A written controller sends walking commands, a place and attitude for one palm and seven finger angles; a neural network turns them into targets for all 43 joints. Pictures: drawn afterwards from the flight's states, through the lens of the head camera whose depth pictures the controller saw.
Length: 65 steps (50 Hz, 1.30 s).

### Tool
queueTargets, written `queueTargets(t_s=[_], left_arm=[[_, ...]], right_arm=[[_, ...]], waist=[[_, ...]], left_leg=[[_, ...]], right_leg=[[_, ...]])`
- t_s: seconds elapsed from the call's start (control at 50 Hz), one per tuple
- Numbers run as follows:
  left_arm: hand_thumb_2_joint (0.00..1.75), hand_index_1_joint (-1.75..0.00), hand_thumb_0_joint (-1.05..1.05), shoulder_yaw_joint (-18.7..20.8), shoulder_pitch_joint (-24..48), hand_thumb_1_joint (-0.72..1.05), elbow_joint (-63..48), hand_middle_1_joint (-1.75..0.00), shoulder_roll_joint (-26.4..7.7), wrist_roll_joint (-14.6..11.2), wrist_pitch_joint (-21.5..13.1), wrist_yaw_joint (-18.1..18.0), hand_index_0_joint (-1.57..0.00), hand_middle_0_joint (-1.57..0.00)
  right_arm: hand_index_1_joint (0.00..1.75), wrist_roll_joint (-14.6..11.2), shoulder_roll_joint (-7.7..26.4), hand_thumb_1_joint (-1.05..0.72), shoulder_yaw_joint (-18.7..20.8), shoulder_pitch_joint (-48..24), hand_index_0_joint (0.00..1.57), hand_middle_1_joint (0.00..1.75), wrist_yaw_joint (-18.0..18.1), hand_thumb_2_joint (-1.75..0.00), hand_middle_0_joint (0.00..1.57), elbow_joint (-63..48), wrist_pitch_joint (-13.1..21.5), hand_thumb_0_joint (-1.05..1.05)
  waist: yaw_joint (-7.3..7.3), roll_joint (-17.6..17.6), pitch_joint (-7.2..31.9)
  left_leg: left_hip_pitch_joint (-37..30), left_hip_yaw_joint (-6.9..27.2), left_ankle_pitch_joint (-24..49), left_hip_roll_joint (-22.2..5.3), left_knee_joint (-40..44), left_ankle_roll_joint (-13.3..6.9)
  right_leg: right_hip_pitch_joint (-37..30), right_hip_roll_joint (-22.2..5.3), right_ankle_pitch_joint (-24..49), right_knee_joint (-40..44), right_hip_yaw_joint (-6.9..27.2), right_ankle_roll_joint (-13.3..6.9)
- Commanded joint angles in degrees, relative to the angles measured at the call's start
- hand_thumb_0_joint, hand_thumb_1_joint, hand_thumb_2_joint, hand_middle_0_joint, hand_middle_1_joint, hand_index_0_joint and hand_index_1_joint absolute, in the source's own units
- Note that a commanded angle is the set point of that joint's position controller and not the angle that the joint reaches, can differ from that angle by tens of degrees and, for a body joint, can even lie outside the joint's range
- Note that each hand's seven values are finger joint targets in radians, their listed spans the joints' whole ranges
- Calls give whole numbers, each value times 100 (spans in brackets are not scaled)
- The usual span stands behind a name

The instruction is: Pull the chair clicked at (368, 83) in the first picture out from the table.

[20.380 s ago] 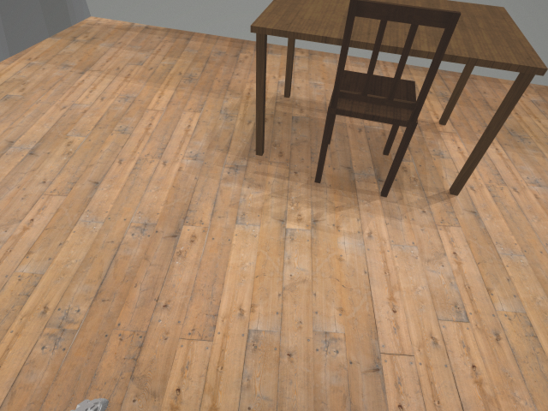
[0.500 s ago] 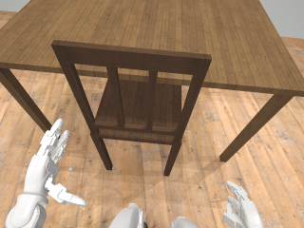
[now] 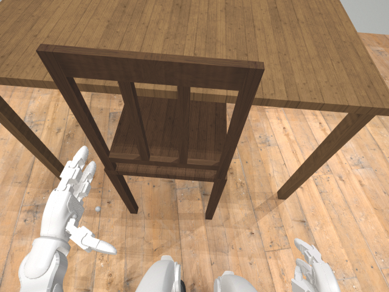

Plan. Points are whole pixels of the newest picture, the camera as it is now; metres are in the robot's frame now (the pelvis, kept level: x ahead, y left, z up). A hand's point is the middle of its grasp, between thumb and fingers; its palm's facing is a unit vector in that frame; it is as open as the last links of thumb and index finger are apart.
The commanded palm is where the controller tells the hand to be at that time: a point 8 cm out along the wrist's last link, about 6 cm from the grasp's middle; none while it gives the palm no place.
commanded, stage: aim the fingers beside a spindle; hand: left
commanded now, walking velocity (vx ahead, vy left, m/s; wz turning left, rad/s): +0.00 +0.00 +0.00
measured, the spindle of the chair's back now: (137, 126) +0.47 +0.16 +0.01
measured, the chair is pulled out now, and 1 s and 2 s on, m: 0.00 0.00 0.00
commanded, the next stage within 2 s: none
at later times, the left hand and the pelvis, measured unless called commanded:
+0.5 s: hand (117, 195) +0.30 +0.17 +0.01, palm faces -0.03 -1.00 -0.02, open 17.0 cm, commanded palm +0.28 +0.22 +0.01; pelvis +0.00 +0.00 -0.02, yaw -1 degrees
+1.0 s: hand (126, 181) +0.34 +0.16 -0.01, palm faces -0.01 -1.00 -0.04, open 16.9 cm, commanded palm +0.31 +0.21 -0.01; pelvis -0.01 +0.00 -0.02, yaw -1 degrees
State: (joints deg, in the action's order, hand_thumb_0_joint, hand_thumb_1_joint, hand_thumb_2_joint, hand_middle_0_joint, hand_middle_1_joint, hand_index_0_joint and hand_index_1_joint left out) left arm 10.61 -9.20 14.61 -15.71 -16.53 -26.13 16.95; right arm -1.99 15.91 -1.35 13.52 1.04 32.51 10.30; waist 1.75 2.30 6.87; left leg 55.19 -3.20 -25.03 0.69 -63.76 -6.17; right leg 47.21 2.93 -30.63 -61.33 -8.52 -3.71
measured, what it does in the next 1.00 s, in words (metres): stands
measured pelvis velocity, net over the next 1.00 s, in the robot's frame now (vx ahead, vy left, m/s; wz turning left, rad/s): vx -0.01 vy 0.00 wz -0.03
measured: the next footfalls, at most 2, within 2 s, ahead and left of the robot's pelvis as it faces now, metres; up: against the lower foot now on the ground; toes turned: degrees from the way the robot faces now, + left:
none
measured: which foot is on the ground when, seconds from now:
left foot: down 0.00-1.00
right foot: down 0.00-1.00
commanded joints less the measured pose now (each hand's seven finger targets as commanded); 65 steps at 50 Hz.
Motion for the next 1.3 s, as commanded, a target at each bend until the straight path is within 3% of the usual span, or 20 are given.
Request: queueTargets(t_s=[0.0, 0.08, 0.18, 0.22, 0.3, 0.4, 0.46, 0.54, 0.64, 0.7, 0.76, 0.78, 0.82, 0.88, 1.0, 1.04, 1.1, 1.16, 1.2, 1.28], left_arm=[[30, -8, 0, 555, 907, -50, -1116, -8, -1046, -44, -546, -115, -6, -6], [30, -8, 0, 522, 865, -50, -987, -8, -928, 43, -503, -222, -6, -6], [30, -8, 0, 100, 1034, -50, -1091, -8, -570, 58, -368, -252, -6, -6], [30, -8, 0, 129, 1129, -50, -876, -8, -624, 85, -327, -281, -6, -6], [30, -8, 0, 116, 1370, -50, -685, -8, -641, 178, -379, -382, -6, -6], [30, -8, 0, 134, 1666, -50, -774, -8, -679, 271, -517, -541, -6, -6], [30, -8, 0, -129, 1736, -50, -915, -8, -456, 333, -577, -626, -6, -6], [30, -8, 0, -236, 2062, -50, -495, -8, -370, 406, -500, -732, -6, -6], [30, -8, 0, -387, 2292, -50, -369, -8, -222, 502, -496, -857, -6, -6], [30, -8, 0, -174, 2691, -50, -231, -8, -470, 569, -547, -988, -6, -6], [30, -8, 0, -318, 3124, -50, -181, -8, -336, 644, -638, -1073, -6, -6], [30, -8, 0, 30, 3050, -50, -140, -8, -645, 633, -656, -1118, -6, -6], [30, -8, 0, 157, 2918, -50, -73, -8, -767, 648, -636, -1131, -6, -6], [30, -8, 0, 99, 2469, -50, -54, -8, -611, 528, -508, -1043, -6, -6], [30, -8, 0, -137, 2071, -50, -19, -8, -411, 363, -387, -733, -6, -6], [30, -8, 0, -248, 2333, -50, -144, -8, -344, 333, -471, -705, -6, -6], [30, -8, 0, -57, 2655, -50, -277, -8, -591, 371, -682, -767, -6, -6], [30, -8, 0, -243, 2926, -50, -450, -8, -455, 456, -833, -845, -6, -6], [30, -8, 0, -202, 2958, -50, -335, -8, -524, 510, -819, -903, -6, -6], [30, -8, 0, -23, 2658, -50, 93, -8, -580, 545, -607, -910, -6, -6]], right_arm=[[30, 6, 830, -90, 380, -14, 20, 30, 78, -90, 20, -626, 239, 0], [30, 15, 808, -90, 384, -67, 20, 30, 28, -90, 20, -679, 168, 0], [30, 7, 794, -90, 383, -89, 20, 30, -21, -90, 20, -777, 78, 0], [30, 6, 807, -90, 368, -67, 20, 30, -10, -90, 20, -743, 19, 0], [30, 19, 819, -90, 369, -45, 20, 30, -16, -90, 20, -707, -57, 0], [30, 46, 803, -90, 381, -50, 20, 30, -55, -90, 20, -701, -120, 0], [30, 60, 786, -90, 395, -48, 20, 30, -98, -90, 20, -712, -148, 0], [30, 65, 819, -90, 391, -44, 20, 30, -107, -90, 20, -658, -259, 0], [30, 63, 815, -90, 398, -55, 20, 30, -136, -90, 20, -705, -351, 0], [30, 96, 850, -90, 396, -5, 20, 30, -126, -90, 20, -622, -415, 0], [30, 108, 812, -90, 379, -17, 20, 30, -129, -90, 20, -598, -437, 0], [30, 114, 838, -90, 394, 36, 20, 30, -127, -90, 20, -575, -455, 0], [30, 111, 846, -90, 382, 41, 20, 30, -134, -90, 20, -604, -506, 0], [30, 76, 806, -90, 372, 9, 20, 30, -160, -90, 20, -699, -559, 0], [30, 5, 787, -90, 365, 51, 20, 30, -141, -90, 20, -724, -606, 0], [30, 4, 773, -90, 370, 25, 20, 30, -123, -90, 20, -678, -577, 0], [30, 35, 791, -90, 386, 49, 20, 30, -83, -90, 20, -566, -528, 0], [30, 74, 781, -90, 385, 20, 20, 30, -92, -90, 20, -537, -469, 0], [30, 103, 817, -90, 388, 61, 20, 30, -97, -90, 20, -492, -469, 0], [30, 96, 838, -90, 386, 47, 20, 30, -116, -90, 20, -541, -536, 0]], waist=[[111, 73, 1592], [5, 341, 1770], [49, 317, 2067], [130, 7, 1885], [135, -7, 1693], [85, 269, 1987], [90, 468, 2071], [209, 46, 1864], [167, 196, 1991], [192, 73, 2006], [231, 250, 2117], [121, 266, 2229], [62, 281, 2396], [11, 181, 2516], [157, -185, 2164], [244, -131, 2058], [271, 13, 1959], [271, 431, 2126], [285, 387, 2158], [146, 249, 2301]], left_leg=[[-1784, 973, 1172, -283, 782, 439], [-1899, 1009, 1246, -288, 795, 503], [-2075, 1009, 1471, -290, 720, 494], [-1755, 961, 1323, -279, 648, 439], [-1617, 1022, 1045, -286, 641, 448], [-1802, 1063, 1179, -293, 571, 489], [-2128, 1211, 1272, -350, 624, 574], [-1676, 1197, 800, -326, 544, 499], [-1719, 1235, 708, -318, 516, 523], [-1624, 1289, 552, -333, 453, 511], [-1597, 1244, 563, -312, 341, 501], [-1589, 1223, 599, -305, 343, 524], [-1648, 1197, 820, -300, 351, 530], [-1636, 1045, 1133, -264, 352, 512], [-1238, 900, 1214, -244, 287, 404], [-1190, 897, 1076, -253, 237, 386], [-1212, 921, 1007, -266, 183, 387], [-1605, 1064, 979, -303, 238, 444], [-1684, 1121, 1024, -313, 242, 450], [-1589, 1092, 1049, -286, 266, 476]], right_leg=[[88, -109, 1037, 801, 668, 207], [171, -125, 1055, 650, 604, 173], [154, -135, 1247, 620, 610, 205], [133, -120, 1243, 635, 659, 228], [382, -103, 937, 575, 630, 198], [476, -113, 983, 456, 636, 176], [725, -120, 934, 380, 564, 159], [823, -115, 694, 374, 599, 191], [965, -139, 620, 281, 595, 170], [1106, -113, 507, 221, 620, 178], [1162, -130, 516, 169, 658, 174], [1067, -119, 530, 156, 676, 160], [924, -98, 683, 142, 679, 152], [534, -97, 1046, 229, 717, 176], [254, -94, 1325, 352, 788, 224], [406, -115, 1189, 368, 809, 242], [597, -99, 1025, 336, 814, 216], [926, -115, 830, 260, 728, 186], [1015, -95, 829, 226, 695, 192], [838, -99, 920, 195, 683, 182]])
